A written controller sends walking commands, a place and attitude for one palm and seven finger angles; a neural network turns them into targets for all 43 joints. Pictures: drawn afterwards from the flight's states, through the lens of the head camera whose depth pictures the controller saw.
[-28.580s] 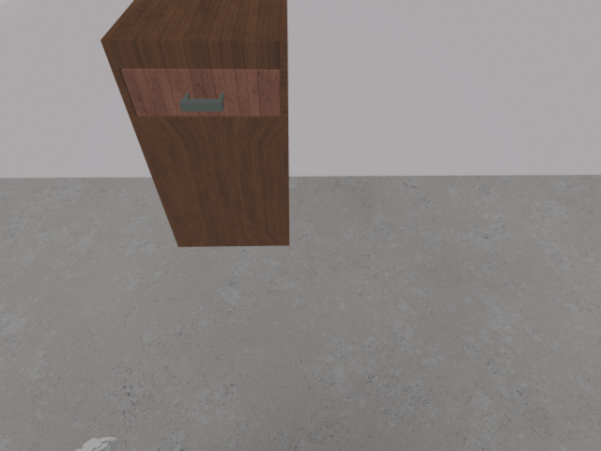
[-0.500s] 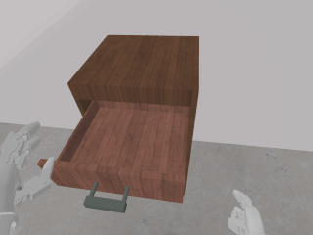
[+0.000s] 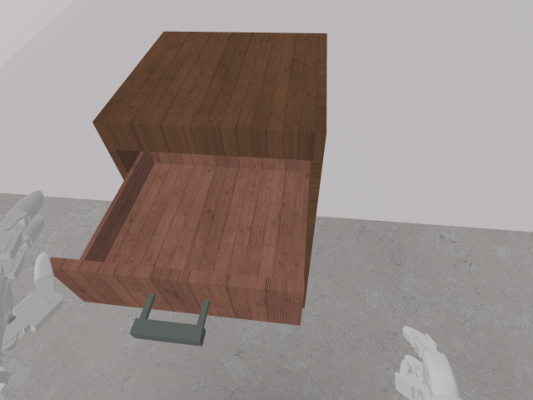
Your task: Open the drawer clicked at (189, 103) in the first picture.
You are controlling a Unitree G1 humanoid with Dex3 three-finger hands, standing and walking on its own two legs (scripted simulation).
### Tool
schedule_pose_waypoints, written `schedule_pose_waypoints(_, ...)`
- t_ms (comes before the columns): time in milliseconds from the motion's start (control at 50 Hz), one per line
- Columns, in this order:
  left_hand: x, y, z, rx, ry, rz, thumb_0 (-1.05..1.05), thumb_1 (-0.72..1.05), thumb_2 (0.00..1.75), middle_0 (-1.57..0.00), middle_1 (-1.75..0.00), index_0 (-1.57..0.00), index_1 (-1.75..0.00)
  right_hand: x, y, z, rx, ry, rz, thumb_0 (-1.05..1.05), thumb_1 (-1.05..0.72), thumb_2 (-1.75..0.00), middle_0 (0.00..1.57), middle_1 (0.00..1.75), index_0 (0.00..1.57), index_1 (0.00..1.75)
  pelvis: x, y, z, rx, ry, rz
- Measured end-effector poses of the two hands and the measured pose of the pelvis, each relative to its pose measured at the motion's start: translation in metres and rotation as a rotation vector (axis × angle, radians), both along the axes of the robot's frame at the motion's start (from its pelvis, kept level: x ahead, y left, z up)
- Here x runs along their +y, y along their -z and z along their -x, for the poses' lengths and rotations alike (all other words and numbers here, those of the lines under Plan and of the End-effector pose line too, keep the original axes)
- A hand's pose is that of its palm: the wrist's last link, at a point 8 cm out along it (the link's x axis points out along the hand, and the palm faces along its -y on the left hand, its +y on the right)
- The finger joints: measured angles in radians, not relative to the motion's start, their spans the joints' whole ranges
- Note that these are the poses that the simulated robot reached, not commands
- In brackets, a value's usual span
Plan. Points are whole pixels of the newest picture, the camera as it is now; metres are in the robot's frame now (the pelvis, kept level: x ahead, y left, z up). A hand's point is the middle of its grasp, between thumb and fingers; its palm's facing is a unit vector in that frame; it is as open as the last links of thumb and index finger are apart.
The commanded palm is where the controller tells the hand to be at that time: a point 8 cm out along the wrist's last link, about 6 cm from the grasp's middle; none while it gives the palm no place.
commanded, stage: step back with the hand held close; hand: left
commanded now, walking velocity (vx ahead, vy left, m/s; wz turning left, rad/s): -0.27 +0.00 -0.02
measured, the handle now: (173, 317) +0.26 +0.19 -0.06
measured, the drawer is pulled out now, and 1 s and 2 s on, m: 0.29 0.29 0.29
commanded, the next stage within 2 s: stop stepping back and stand still in 1.22 s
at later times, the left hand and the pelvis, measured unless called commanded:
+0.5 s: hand (5, 352) +0.14 +0.26 +0.16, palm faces +0.30 -0.82 -0.49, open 7.4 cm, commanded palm +0.08 +0.31 +0.18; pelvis -0.05 +0.03 -0.01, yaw +0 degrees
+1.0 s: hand (16, 395) +0.11 +0.23 +0.16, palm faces +0.17 -0.84 -0.51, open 7.4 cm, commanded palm +0.03 +0.28 +0.18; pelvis -0.11 +0.01 -0.01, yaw -4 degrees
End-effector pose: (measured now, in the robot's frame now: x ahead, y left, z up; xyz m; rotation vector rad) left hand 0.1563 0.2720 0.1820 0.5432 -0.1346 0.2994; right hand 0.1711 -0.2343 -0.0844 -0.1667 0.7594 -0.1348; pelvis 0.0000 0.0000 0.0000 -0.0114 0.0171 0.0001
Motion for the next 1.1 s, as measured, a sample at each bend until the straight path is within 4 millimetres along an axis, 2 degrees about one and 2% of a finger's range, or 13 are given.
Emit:
schedule_pose_waypoints(160,0.010,0.012,0.013,0.076,0.043,-0.005,0.01,0.89,0.89,-0.21,-0.30,-0.21,-0.30,-0.002,0.000,0.021,0.050,0.064,0.047,0.01,-0.91,-0.90,0.20,0.30,0.20,0.30,0.013,0.003,0.014,0.020,-0.001,0.004)
schedule_pose_waypoints(320,0.028,0.004,0.030,0.005,0.041,-0.024,0.01,0.89,0.89,-0.21,-0.30,-0.21,-0.30,0.020,-0.007,0.033,0.025,0.039,0.057,0.01,-0.91,-0.90,0.20,0.30,0.20,0.30,0.024,0.004,0.033,0.033,0.000,0.007)
schedule_pose_waypoints(440,0.030,0.004,0.045,-0.028,0.045,-0.025,0.01,0.89,0.89,-0.21,-0.30,-0.21,-0.30,0.037,-0.009,0.040,-0.018,-0.001,0.037,0.01,-0.91,-0.90,0.20,0.30,0.20,0.30,0.027,0.007,0.048,0.037,0.004,0.011)
schedule_pose_waypoints(540,0.030,0.007,0.055,-0.050,0.041,-0.005,0.01,0.89,0.89,-0.21,-0.30,-0.21,-0.30,0.040,-0.007,0.049,-0.022,-0.019,0.037,0.01,-0.90,-0.90,0.20,0.30,0.20,0.30,0.027,0.010,0.055,0.038,-0.002,0.026)
schedule_pose_waypoints(680,0.038,0.010,0.058,-0.116,0.059,0.036,0.01,0.89,0.89,-0.21,-0.30,-0.21,-0.30,0.034,-0.004,0.066,0.032,0.005,0.101,0.01,-0.90,-0.90,0.20,0.30,0.20,0.30,0.035,0.013,0.057,0.028,-0.015,0.040)
schedule_pose_waypoints(780,0.046,0.006,0.052,-0.104,0.063,-0.007,0.01,0.89,0.89,-0.21,-0.30,-0.21,-0.30,0.037,-0.010,0.072,0.024,0.008,0.108,0.01,-0.91,-0.90,0.20,0.30,0.20,0.30,0.037,0.009,0.063,0.047,-0.001,0.032)
schedule_pose_waypoints(860,0.038,0.001,0.056,-0.092,0.101,-0.021,0.01,0.89,0.89,-0.21,-0.30,-0.21,-0.30,0.042,-0.012,0.075,0.001,-0.015,0.078,0.01,-0.91,-0.90,0.20,0.30,0.20,0.30,0.033,0.006,0.073,0.064,0.021,0.030)
schedule_pose_waypoints(960,0.013,0.003,0.070,-0.059,0.172,-0.029,0.01,0.89,0.89,-0.21,-0.30,-0.21,-0.30,0.039,-0.010,0.084,-0.034,-0.050,0.039,0.01,-0.90,-0.90,0.20,0.30,0.20,0.30,0.020,0.008,0.098,0.078,0.051,0.018)
schedule_pose_waypoints(1040,-0.009,0.003,0.092,-0.032,0.219,-0.047,0.01,0.89,0.89,-0.21,-0.30,-0.21,-0.30,0.026,-0.005,0.101,-0.058,-0.064,0.016,0.01,-0.90,-0.90,0.20,0.30,0.20,0.30,0.006,0.011,0.128,0.066,0.055,0.037)
schedule_pose_waypoints(1100,-0.021,-0.003,0.119,-0.028,0.237,-0.060,0.01,0.89,0.89,-0.21,-0.30,-0.21,-0.30,0.011,-0.003,0.122,-0.047,-0.031,0.001,0.01,-0.90,-0.90,0.20,0.30,0.20,0.30,-0.003,0.011,0.143,0.037,0.028,0.054)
